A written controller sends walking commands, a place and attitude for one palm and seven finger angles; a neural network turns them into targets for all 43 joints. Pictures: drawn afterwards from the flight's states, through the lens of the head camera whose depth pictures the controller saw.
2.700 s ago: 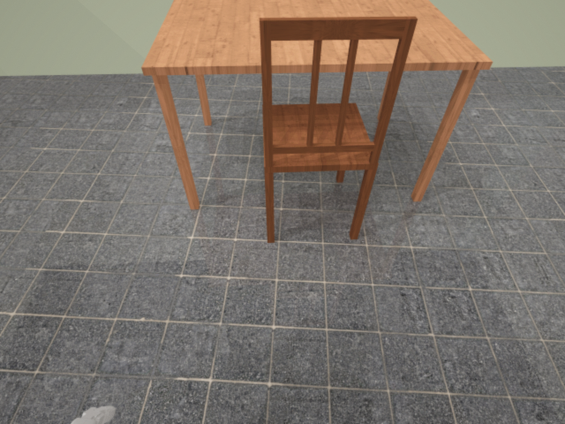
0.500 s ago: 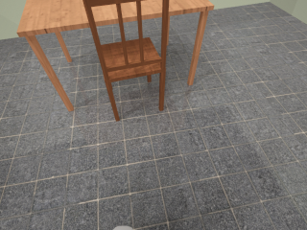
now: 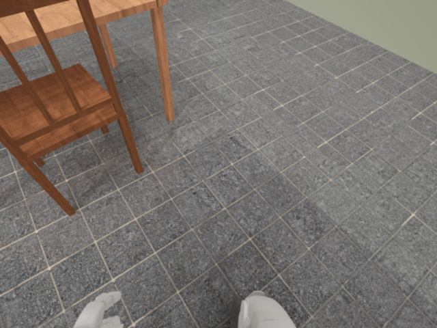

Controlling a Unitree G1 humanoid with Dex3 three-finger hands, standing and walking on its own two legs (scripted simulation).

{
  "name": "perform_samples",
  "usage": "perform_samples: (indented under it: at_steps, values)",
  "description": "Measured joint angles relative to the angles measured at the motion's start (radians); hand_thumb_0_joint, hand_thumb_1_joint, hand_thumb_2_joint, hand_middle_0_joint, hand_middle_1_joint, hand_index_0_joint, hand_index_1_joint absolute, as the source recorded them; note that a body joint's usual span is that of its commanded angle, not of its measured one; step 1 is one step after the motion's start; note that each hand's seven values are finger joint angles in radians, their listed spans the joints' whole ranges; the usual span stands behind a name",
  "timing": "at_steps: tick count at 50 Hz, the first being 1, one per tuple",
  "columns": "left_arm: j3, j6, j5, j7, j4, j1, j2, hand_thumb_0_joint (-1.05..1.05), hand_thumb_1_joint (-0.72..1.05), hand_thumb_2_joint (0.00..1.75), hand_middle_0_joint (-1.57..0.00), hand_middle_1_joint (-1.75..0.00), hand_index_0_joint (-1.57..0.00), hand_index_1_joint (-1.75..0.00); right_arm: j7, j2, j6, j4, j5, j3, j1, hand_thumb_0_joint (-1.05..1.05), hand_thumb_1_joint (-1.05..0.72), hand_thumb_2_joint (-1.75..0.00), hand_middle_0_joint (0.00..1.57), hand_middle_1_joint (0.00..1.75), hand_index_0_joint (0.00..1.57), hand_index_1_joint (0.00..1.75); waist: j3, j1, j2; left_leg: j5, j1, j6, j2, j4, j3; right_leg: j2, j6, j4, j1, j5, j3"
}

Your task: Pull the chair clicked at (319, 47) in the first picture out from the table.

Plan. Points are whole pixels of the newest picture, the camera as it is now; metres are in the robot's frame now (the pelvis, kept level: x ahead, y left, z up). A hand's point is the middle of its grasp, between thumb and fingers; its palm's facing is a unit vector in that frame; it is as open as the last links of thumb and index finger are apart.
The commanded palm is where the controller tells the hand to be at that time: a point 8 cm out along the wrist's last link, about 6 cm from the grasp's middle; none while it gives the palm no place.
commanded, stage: walk to a spot facing it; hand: left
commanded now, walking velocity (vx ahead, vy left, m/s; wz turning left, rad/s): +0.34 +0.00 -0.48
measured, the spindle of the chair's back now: (24, 80) +0.75 +0.58 -0.05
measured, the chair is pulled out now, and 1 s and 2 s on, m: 0.00 0.00 0.00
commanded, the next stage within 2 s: turn to face it in 0.70 s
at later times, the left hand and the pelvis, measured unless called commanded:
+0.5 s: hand (132, 271) +0.25 +0.19 -0.17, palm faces -0.08 -0.98 -0.18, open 7.3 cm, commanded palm none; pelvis +0.21 +0.00 +0.01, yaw -10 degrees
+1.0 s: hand (200, 170) +0.53 +0.05 -0.16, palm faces -0.41 -0.89 -0.19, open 7.4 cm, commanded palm none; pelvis +0.35 -0.07 -0.01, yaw -22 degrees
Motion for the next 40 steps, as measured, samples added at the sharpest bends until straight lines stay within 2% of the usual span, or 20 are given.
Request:
perform_samples:
  at_steps: [2, 3, 5, 6, 8, 12, 15, 20, 24, 26, 28, 31, 35, 40]
  values:
    - [-0.008, -0.027, 0.000, 0.001, -0.014, -0.020, -0.002, 0.01, 0.91, 0.90, -0.20, -0.30, -0.19, -0.30, 0.006, 0.003, 0.011, 0.022, 0.006, -0.002, 0.029, 0.01, -0.91, -0.90, 0.20, 0.30, 0.20, 0.30, 0.013, -0.005, -0.004, -0.053, -0.032, -0.007, 0.032, 0.171, 0.012, 0.026, -0.035, -0.104, 0.091, 0.014, -0.023]
    - [-0.011, -0.046, -0.001, 0.004, -0.022, -0.024, 0.000, 0.00, 0.91, 0.90, -0.20, -0.30, -0.19, -0.30, 0.011, 0.006, 0.018, 0.027, 0.014, -0.002, 0.044, 0.01, -0.91, -0.90, 0.20, 0.30, 0.20, 0.30, 0.010, -0.005, -0.016, -0.051, -0.098, 0.001, 0.045, 0.350, -0.006, 0.025, -0.062, -0.120, 0.110, 0.064, -0.018]
    - [-0.013, -0.068, -0.016, 0.018, -0.028, -0.031, -0.011, 0.00, 0.91, 0.90, -0.20, -0.30, -0.19, -0.30, 0.013, -0.001, 0.039, 0.040, 0.023, -0.008, 0.008, 0.01, -0.91, -0.90, 0.20, 0.30, 0.20, 0.30, 0.035, -0.008, -0.002, -0.052, -0.266, 0.019, 0.049, 0.727, -0.121, 0.048, -0.073, -0.042, 0.101, 0.028, -0.018]
    - [-0.015, -0.069, -0.020, 0.025, -0.027, -0.026, -0.014, 0.00, 0.91, 0.90, -0.20, -0.30, -0.19, -0.30, 0.014, -0.003, 0.044, 0.037, 0.023, -0.012, -0.018, 0.01, -0.91, -0.90, 0.20, 0.30, 0.20, 0.30, 0.042, -0.014, 0.002, -0.022, -0.345, 0.025, 0.043, 0.850, -0.165, 0.059, -0.071, -0.040, 0.118, 0.004, -0.015]
    - [-0.021, -0.065, -0.021, 0.040, -0.014, -0.005, -0.022, 0.00, 0.91, 0.90, -0.20, -0.30, -0.19, -0.30, 0.016, -0.006, 0.047, 0.018, 0.016, -0.018, -0.072, 0.01, -0.91, -0.90, 0.20, 0.30, 0.20, 0.30, 0.039, -0.020, 0.003, 0.043, -0.480, 0.029, 0.044, 0.943, -0.203, 0.079, -0.065, -0.085, 0.164, -0.008, -0.003]
    - [-0.026, -0.063, -0.009, 0.053, 0.034, 0.056, -0.046, 0.00, 0.90, 0.90, -0.20, -0.30, -0.20, -0.30, 0.021, -0.007, 0.042, -0.049, 0.003, -0.026, -0.168, 0.01, -0.91, -0.90, 0.20, 0.30, 0.20, 0.30, -0.008, -0.020, 0.007, 0.123, -0.653, 0.019, 0.060, 0.807, -0.210, 0.100, -0.058, -0.198, 0.242, 0.016, 0.034]
    - [-0.008, -0.068, -0.010, 0.061, 0.056, 0.099, -0.044, -0.01, 0.93, 0.90, -0.20, -0.30, -0.20, -0.30, 0.029, 0.000, 0.037, -0.084, -0.001, -0.029, -0.218, 0.01, -0.91, -0.90, 0.19, 0.30, 0.20, 0.30, -0.050, 0.000, 0.012, 0.185, -0.698, 0.010, 0.059, 0.662, -0.210, 0.111, -0.055, -0.254, 0.292, 0.013, 0.059]
    - [-0.006, -0.074, -0.007, 0.055, 0.077, 0.173, -0.031, -0.01, 0.92, 0.90, -0.20, -0.30, -0.20, -0.30, 0.044, 0.010, 0.031, -0.105, 0.000, -0.030, -0.279, 0.01, -0.91, -0.90, 0.19, 0.30, 0.20, 0.30, -0.097, 0.051, 0.013, 0.212, -0.649, 0.013, 0.022, 0.437, -0.201, 0.116, -0.037, -0.294, 0.374, -0.027, 0.096]
    - [-0.001, -0.070, -0.011, 0.056, 0.092, 0.240, -0.026, 0.00, 0.91, 0.90, -0.20, -0.30, -0.20, -0.30, 0.045, 0.009, 0.013, -0.116, 0.003, -0.026, -0.304, 0.01, -0.91, -0.90, 0.19, 0.30, 0.20, 0.30, -0.115, 0.085, 0.007, 0.222, -0.518, 0.022, -0.025, 0.235, -0.176, 0.108, -0.010, -0.261, 0.422, -0.099, 0.124]
    - [0.008, -0.062, -0.017, 0.056, 0.104, 0.268, -0.020, 0.00, 0.91, 0.90, -0.20, -0.30, -0.20, -0.30, 0.038, 0.014, -0.006, -0.120, -0.002, -0.021, -0.318, 0.01, -0.91, -0.90, 0.20, 0.30, 0.20, 0.30, -0.113, 0.091, -0.016, 0.240, -0.481, 0.062, -0.042, 0.216, -0.147, 0.090, -0.005, -0.113, 0.383, -0.180, 0.143]
    - [0.013, -0.047, -0.012, 0.054, 0.129, 0.280, -0.020, 0.00, 0.91, 0.90, -0.20, -0.30, -0.19, -0.30, 0.031, 0.021, -0.017, -0.126, -0.005, -0.011, -0.318, 0.00, -0.91, -0.90, 0.20, 0.30, 0.20, 0.30, -0.108, 0.089, -0.027, 0.205, -0.448, 0.089, -0.042, 0.229, -0.110, 0.076, -0.002, 0.151, 0.290, -0.230, 0.135]
    - [0.022, -0.032, -0.004, 0.042, 0.144, 0.275, -0.022, 0.00, 0.91, 0.90, -0.20, -0.30, -0.19, -0.30, 0.020, 0.034, -0.025, -0.117, -0.001, -0.005, -0.283, 0.00, -0.91, -0.90, 0.20, 0.30, 0.20, 0.30, -0.103, 0.085, -0.034, 0.197, -0.367, 0.089, -0.040, 0.154, -0.068, 0.030, 0.015, 0.392, 0.159, -0.150, 0.104]
    - [0.029, -0.016, -0.001, 0.036, 0.118, 0.250, -0.035, 0.01, 0.91, 0.90, -0.20, -0.30, -0.19, -0.30, -0.003, 0.026, -0.026, -0.083, 0.011, -0.025, -0.234, -0.01, -0.94, -0.90, 0.20, 0.30, 0.21, 0.30, -0.091, 0.086, -0.032, 0.199, -0.280, 0.084, -0.031, 0.062, -0.016, -0.027, 0.048, 0.441, 0.033, -0.055, 0.089]
    - [0.029, 0.002, 0.000, 0.031, 0.093, 0.182, -0.050, 0.00, 0.91, 0.90, -0.20, -0.30, -0.19, -0.30, -0.001, 0.005, -0.002, -0.038, 0.007, -0.030, -0.185, -0.01, -0.94, -0.90, 0.20, 0.30, 0.20, 0.30, -0.054, 0.069, -0.023, 0.161, -0.208, 0.062, -0.005, 0.035, 0.040, -0.060, 0.069, 0.266, -0.011, 0.004, 0.050]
